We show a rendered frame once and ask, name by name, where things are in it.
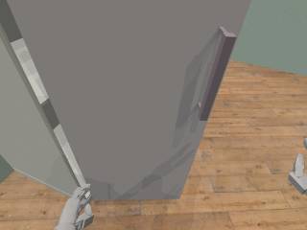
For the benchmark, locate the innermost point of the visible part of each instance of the right robot hand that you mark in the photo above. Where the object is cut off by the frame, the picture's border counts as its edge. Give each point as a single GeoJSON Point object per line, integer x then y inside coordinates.
{"type": "Point", "coordinates": [297, 177]}

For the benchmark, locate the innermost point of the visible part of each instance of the fridge door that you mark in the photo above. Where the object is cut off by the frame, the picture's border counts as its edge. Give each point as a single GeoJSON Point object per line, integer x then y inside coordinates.
{"type": "Point", "coordinates": [125, 78]}

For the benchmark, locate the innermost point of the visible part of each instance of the handle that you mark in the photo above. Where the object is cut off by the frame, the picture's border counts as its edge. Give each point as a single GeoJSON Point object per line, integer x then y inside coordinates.
{"type": "Point", "coordinates": [217, 72]}

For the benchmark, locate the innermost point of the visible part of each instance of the left robot hand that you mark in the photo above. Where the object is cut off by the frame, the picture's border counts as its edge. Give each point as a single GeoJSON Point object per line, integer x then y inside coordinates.
{"type": "Point", "coordinates": [73, 206]}

